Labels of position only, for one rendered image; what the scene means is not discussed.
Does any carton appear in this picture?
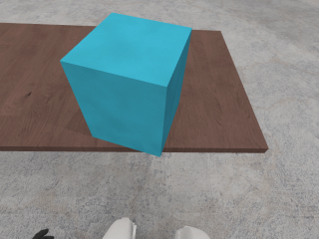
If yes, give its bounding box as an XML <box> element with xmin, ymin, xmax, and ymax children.
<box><xmin>60</xmin><ymin>12</ymin><xmax>192</xmax><ymax>157</ymax></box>

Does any table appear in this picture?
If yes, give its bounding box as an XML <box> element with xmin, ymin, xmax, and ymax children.
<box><xmin>0</xmin><ymin>22</ymin><xmax>269</xmax><ymax>153</ymax></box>

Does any robot thigh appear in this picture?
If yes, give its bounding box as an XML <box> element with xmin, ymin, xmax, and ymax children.
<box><xmin>103</xmin><ymin>219</ymin><xmax>137</xmax><ymax>239</ymax></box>
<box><xmin>174</xmin><ymin>226</ymin><xmax>210</xmax><ymax>239</ymax></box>

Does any robot left thigh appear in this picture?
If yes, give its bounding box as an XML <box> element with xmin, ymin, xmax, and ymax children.
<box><xmin>103</xmin><ymin>219</ymin><xmax>137</xmax><ymax>239</ymax></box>

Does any left robot hand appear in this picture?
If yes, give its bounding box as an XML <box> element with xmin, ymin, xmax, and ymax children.
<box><xmin>32</xmin><ymin>228</ymin><xmax>55</xmax><ymax>239</ymax></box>

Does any robot right thigh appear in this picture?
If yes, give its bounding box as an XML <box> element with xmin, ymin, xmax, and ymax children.
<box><xmin>174</xmin><ymin>226</ymin><xmax>210</xmax><ymax>239</ymax></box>

